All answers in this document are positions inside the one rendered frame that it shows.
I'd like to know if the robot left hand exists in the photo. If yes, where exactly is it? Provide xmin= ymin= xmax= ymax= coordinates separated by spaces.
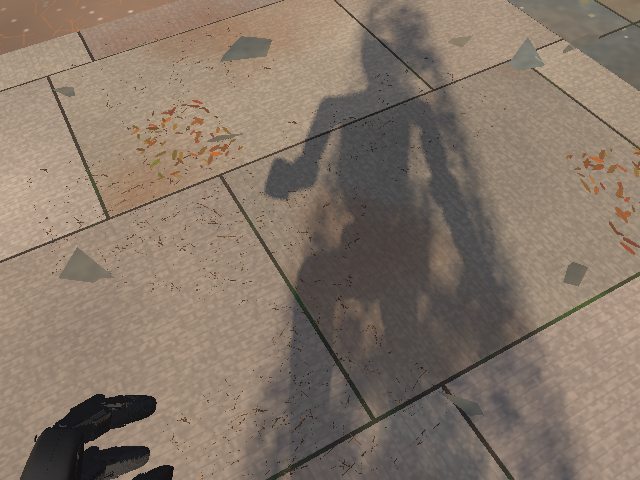
xmin=20 ymin=394 xmax=174 ymax=480

